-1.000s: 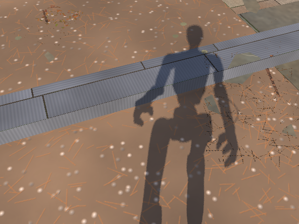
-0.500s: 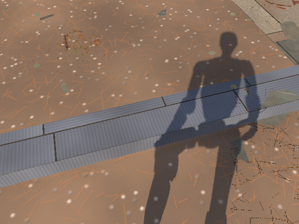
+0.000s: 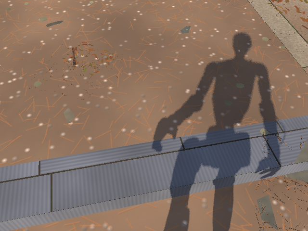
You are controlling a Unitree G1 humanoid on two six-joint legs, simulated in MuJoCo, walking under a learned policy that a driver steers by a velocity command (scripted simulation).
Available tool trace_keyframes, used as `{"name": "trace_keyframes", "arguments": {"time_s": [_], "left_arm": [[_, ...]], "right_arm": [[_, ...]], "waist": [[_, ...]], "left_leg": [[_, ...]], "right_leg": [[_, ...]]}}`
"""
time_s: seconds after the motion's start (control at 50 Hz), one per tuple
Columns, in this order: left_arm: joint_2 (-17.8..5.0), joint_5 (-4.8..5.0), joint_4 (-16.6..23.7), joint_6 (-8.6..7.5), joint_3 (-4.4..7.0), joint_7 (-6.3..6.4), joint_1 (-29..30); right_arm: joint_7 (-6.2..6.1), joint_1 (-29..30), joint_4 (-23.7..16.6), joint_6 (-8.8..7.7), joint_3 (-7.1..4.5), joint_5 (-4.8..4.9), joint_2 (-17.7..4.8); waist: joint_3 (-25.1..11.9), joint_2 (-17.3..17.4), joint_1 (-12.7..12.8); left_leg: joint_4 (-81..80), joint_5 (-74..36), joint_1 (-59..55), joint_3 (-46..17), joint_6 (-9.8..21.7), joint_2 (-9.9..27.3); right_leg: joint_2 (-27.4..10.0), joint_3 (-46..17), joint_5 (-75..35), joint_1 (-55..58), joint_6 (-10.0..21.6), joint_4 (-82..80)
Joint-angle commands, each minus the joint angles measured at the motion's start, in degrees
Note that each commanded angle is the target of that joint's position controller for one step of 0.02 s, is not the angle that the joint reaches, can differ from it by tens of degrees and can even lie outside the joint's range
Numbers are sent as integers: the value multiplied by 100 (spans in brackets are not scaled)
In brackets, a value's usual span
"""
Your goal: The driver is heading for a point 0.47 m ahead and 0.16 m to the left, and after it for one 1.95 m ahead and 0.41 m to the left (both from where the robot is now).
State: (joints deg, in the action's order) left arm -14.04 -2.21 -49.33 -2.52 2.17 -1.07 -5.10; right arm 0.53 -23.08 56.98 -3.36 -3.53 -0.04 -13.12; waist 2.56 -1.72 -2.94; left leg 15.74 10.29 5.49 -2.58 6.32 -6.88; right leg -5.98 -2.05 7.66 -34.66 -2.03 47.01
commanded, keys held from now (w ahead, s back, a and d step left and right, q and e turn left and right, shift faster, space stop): w+q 0.60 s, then q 0.40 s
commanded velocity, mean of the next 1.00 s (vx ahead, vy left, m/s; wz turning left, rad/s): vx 0.40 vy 0.00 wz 0.57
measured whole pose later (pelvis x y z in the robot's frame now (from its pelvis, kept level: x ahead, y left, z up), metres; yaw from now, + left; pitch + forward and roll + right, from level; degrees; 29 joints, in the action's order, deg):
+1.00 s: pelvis +0.41 +0.05 -0.01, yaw +36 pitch +2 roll -1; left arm -12.5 -2.5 -39.1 1.9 1.8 1.7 -6.3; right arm -1.2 -16.3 46.1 -0.4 -3.3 -1.1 -14.9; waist 3.3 -1.8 -1.8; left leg 27.8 10.1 19.4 -3.8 6.7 -7.5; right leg -2.3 -0.7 22.8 -48.6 -2.0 97.6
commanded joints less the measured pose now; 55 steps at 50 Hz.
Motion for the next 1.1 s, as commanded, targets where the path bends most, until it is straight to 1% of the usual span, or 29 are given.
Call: {"name": "trace_keyframes", "arguments": {"time_s": [0.02,0.08,0.12,0.18,0.2,0.22,0.24,0.26,0.28,0.3,0.32,0.36,0.4,0.5,0.6,0.62,0.66,0.68,0.7,0.72,0.74,0.76,0.78,0.8,0.82,0.84,0.92,1.0,1.1], "left_arm": [[-320,43,487,-37,27,-15,551],[-360,89,705,-70,2,-9,984],[-447,108,818,-121,8,7,1040],[-710,111,620,-236,110,84,78],[-906,48,435,-328,188,154,-656],[-1353,-103,410,-379,284,260,-1573],[-1823,-146,415,-278,398,245,-1489],[-1318,-65,471,-189,339,212,-1139],[-766,-2,576,-182,204,184,-783],[-563,11,554,-195,143,170,-619],[-507,16,506,-223,119,189,-654],[-524,63,357,-316,121,185,-847],[-558,102,261,-396,143,169,-1036],[-595,100,122,-400,171,154,-1280],[-758,80,20,-347,224,185,-1522],[-795,80,13,-312,231,195,-1525],[-962,116,12,-241,266,226,-1558],[-1050,136,44,-172,290,236,-1494],[-1109,230,141,-106,314,222,-1306],[-950,296,301,-108,278,182,-1221],[-251,202,559,-102,142,180,-1661],[-517,183,706,-48,135,201,-1489],[-466,184,726,-3,105,232,-1172],[-478,98,724,16,117,229,-1045],[-469,16,748,85,129,214,-977],[-479,-18,749,203,131,188,-1112],[-228,-6,1011,406,76,240,-970],[-117,-68,1506,470,17,344,-227],[140,-111,1807,575,-127,344,95]], "right_arm": [[-18,-136,-309,-73,-190,-14,-886],[-49,-355,-303,-48,-208,-63,-916],[-94,-317,-353,-26,-238,-95,-977],[-113,93,-519,-36,-304,-97,-1147],[-72,152,-553,-78,-283,-56,-1064],[-55,193,-796,-137,-180,17,-693],[-68,-462,-946,-102,-110,181,-305],[-119,-497,-726,21,-165,-19,-771],[-63,-138,-701,54,-187,-98,-819],[-8,116,-746,66,-167,-109,-685],[43,279,-785,110,-171,-168,-645],[137,367,-838,230,-151,-210,-556],[198,690,-983,286,-126,-206,-489],[335,1666,-1357,314,-39,-218,-421],[361,2316,-1620,332,96,-228,-320],[339,2386,-1647,336,96,-249,-329],[254,2022,-1578,318,54,-318,-399],[215,1366,-1397,262,5,-311,-450],[157,570,-1146,172,-74,-310,-543],[63,131,-1020,99,-223,-358,-991],[8,284,-1173,134,-390,-294,-1779],[-18,-99,-1316,242,-489,-71,-1957],[-89,459,-1405,320,-429,-29,-1649],[-121,903,-1451,360,-306,33,-1202],[-148,1068,-1422,367,-212,23,-966],[-178,1175,-1490,368,-156,-4,-829],[-163,859,-1464,222,-206,-124,-1075],[-248,376,-1393,197,-161,-100,-1004],[-370,-147,-1160,149,-61,-104,-799]], "waist": [[103,510,-36],[51,552,-197],[16,625,-157],[-290,628,348],[-724,266,691],[-1614,-375,1008],[-1961,-1757,592],[-1437,-908,387],[-772,-221,374],[-412,-65,328],[-291,-260,305],[-281,-474,238],[-301,-399,230],[-63,-343,343],[29,-392,451],[87,-334,443],[-166,-394,321],[-548,-447,70],[-1009,-255,-310],[-1346,282,-546],[-1564,1420,103],[-2587,779,-380],[-1873,406,-145],[-1072,240,94],[-613,250,310],[-461,313,438],[-801,398,438],[-811,401,221],[-667,445,115]], "left_leg": [[-598,-1088,231,-1273,692,1374],[-257,-1677,-132,-1369,629,1400],[16,-1981,-285,-1526,533,1467],[877,-2589,25,-1667,251,1367],[1918,-2572,335,-1409,113,980],[3448,-1270,1045,-938,-32,589],[4617,2196,2699,-291,-136,-186],[5247,1953,3064,-330,-74,417],[5240,1391,3023,-324,-88,628],[5064,1041,2903,-262,-155,801],[4925,892,2820,-198,-214,923],[4931,675,2746,-80,-310,968],[4923,426,3003,-28,-373,1025],[4026,-354,3442,192,-557,1119],[2758,-488,2659,719,-310,1028],[2589,-320,2532,860,-249,911],[2334,243,2029,1146,-68,493],[2103,255,1407,1155,70,281],[1282,-543,329,1026,198,163],[890,-1949,-972,185,380,800],[1699,-6774,-2146,-1940,943,2631],[1116,-6568,-2238,-2556,1744,3037],[841,-4973,-1490,-2102,1735,2863],[646,-3931,-524,-1759,1458,2418],[578,-3497,88,-1514,1201,2013],[496,-3314,581,-1320,1073,1810],[601,-3524,767,-1397,1135,1593],[712,-2263,198,-2022,1087,1588],[657,-1688,-347,-2079,1038,1837]], "right_leg": [[196,195,-616,17,-108,-626],[344,187,-640,84,-95,-1048],[406,92,-447,316,-23,-1355],[635,136,81,1859,206,-1999],[436,-15,8,2927,384,-2332],[-901,-1246,803,4233,665,-2459],[-2075,-3601,1147,5101,1249,-3163],[-1956,-3686,1885,4487,1299,-3163],[-1617,-2804,1808,3778,1163,-3268],[-1326,-1988,1075,3283,1057,-3418],[-1126,-1432,500,3060,963,-3510],[-928,-759,-467,2924,916,-3576],[-955,-363,-1063,3022,981,-3645],[-872,501,-1484,3124,1033,-3816],[-946,1164,-1923,3166,889,-3551],[-967,1278,-2673,3248,840,-3271],[-949,1486,-4855,3537,732,-2199],[-942,1512,-5372,3517,709,-1233],[-821,1587,-4565,3065,505,6],[-450,1550,-1702,1769,193,1611],[301,1257,2851,-77,-132,3786],[490,262,2304,-297,-159,4379],[238,167,1825,-550,-145,4475],[104,187,1655,-529,-120,4200],[54,153,1716,-521,-122,4059],[62,184,1618,-363,-127,4001],[369,287,1452,-842,-57,4900],[455,128,1466,-2325,60,5842],[494,158,1610,-3356,84,6389]]}}
Velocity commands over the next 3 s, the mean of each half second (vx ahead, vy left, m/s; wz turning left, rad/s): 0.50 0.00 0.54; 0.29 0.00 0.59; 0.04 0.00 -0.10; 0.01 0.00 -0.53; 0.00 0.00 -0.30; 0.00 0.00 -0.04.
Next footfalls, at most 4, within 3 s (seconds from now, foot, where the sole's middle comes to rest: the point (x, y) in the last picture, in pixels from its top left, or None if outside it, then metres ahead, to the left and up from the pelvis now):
0.20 right None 0.29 -0.13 -0.78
0.72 left None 0.44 0.14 -0.78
1.46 right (151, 175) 0.69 -0.01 -0.68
2.16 left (111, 177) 0.68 0.16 -0.68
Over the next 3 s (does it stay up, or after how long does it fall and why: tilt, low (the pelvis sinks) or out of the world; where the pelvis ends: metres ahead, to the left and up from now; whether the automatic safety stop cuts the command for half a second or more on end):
stays up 0.68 0.06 0.10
